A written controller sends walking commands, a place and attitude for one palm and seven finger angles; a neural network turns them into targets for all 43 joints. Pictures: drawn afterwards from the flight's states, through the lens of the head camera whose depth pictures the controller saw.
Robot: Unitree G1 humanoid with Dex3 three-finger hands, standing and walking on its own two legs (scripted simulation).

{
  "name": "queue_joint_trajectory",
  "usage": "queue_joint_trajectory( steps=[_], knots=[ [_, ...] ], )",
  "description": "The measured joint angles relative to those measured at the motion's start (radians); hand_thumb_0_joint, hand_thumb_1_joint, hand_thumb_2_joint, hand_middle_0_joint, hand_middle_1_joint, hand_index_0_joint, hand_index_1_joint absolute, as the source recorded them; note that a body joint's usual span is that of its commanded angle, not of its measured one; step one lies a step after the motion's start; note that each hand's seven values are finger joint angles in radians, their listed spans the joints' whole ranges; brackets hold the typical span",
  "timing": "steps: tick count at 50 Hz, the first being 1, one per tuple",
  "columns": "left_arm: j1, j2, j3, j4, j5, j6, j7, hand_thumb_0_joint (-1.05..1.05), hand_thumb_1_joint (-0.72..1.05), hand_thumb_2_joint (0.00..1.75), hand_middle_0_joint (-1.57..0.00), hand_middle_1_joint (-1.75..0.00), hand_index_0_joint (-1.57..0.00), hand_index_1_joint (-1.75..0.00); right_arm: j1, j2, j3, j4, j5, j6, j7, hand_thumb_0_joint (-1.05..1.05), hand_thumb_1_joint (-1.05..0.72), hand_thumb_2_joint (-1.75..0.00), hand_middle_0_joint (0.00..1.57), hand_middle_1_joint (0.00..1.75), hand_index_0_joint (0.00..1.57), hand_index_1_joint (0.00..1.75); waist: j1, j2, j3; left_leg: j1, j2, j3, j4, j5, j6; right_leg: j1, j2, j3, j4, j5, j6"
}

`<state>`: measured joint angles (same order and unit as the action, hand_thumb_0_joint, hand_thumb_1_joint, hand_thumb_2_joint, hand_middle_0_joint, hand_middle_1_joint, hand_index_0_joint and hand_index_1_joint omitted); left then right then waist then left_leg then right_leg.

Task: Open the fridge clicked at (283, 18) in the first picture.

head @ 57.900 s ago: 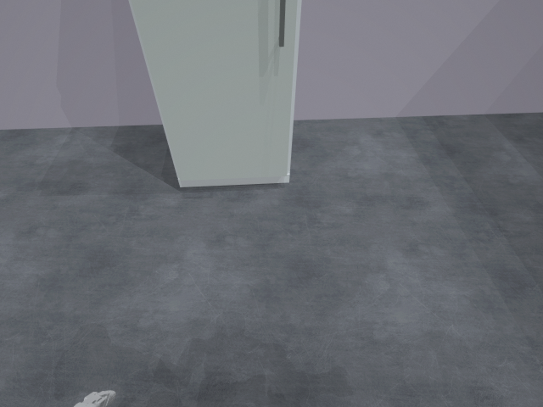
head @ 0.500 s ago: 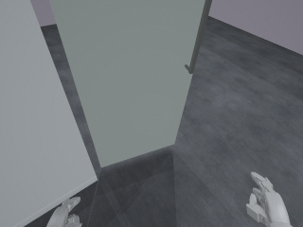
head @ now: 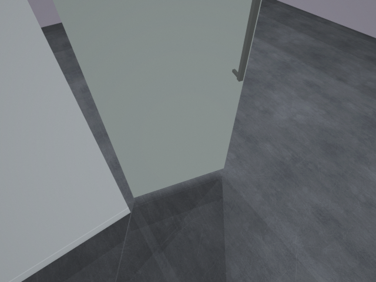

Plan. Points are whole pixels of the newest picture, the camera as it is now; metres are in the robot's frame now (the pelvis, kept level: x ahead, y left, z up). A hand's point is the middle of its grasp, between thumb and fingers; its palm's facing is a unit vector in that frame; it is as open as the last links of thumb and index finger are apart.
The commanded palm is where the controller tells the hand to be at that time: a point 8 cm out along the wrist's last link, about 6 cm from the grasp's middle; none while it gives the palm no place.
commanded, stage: let the arm hang, fingers relaxed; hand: right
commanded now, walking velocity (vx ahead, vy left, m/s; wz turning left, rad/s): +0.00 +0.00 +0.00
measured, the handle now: (246, 27) +0.77 -0.13 +0.17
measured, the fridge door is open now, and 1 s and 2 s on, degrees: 106 106 106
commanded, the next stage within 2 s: look to check the result in 0.46 s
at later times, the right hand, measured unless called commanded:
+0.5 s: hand out of the picture -0.01 -0.17 -0.18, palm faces +0.00 +0.99 -0.17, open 7.4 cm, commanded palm none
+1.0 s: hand out of the picture +0.00 -0.16 -0.18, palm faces +0.00 +0.98 -0.17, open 7.4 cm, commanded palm none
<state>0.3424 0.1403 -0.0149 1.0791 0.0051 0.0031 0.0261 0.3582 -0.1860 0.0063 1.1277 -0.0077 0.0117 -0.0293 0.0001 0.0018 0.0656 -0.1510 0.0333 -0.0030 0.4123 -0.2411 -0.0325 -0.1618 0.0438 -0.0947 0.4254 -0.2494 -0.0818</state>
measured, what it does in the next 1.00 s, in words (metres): stands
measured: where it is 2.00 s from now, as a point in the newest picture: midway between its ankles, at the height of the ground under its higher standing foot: outside the picture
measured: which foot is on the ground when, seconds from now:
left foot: down 0.00-1.00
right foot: down 0.00-1.00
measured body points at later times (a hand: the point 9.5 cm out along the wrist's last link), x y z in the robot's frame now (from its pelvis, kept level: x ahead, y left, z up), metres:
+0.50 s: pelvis +0.00 +0.00 +0.00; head +0.01 -0.01 +0.45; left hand -0.03 +0.21 -0.16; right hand -0.01 -0.22 -0.16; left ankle -0.01 +0.15 -0.74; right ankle -0.01 -0.06 -0.74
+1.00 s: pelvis +0.01 +0.00 +0.00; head +0.02 +0.00 +0.45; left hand -0.01 +0.22 -0.16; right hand +0.00 -0.21 -0.16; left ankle -0.01 +0.15 -0.74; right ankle -0.01 -0.06 -0.74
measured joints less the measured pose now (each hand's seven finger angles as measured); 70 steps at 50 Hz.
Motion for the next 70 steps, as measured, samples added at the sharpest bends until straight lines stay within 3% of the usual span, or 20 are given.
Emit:
queue_joint_trajectory(
  steps=[12, 70],
  knots=[
    [-0.020, -0.014, 0.008, 0.019, 0.003, -0.013, 0.001, 0.01, 0.92, 0.90, -0.20, -0.30, -0.20, -0.29, -0.048, 0.062, 0.005, -0.014, -0.004, -0.019, -0.005, 0.00, -0.91, -0.90, 0.20, 0.30, 0.20, 0.30, 0.005, 0.001, -0.035, -0.001, 0.011, -0.021, 0.013, -0.006, -0.008, 0.021, 0.013, -0.020, -0.022, 0.007, -0.008],
    [-0.038, -0.004, 0.015, 0.039, 0.000, -0.016, 0.006, 0.00, 0.91, 0.90, -0.20, -0.30, -0.20, -0.29, -0.076, 0.047, -0.004, -0.003, 0.000, -0.025, -0.006, 0.00, -0.91, -0.90, 0.20, 0.30, 0.20, 0.30, 0.014, 0.004, -0.001, 0.020, -0.012, -0.013, -0.011, -0.007, 0.012, 0.040, -0.010, -0.011, -0.042, 0.005, 0.019]
  ],
)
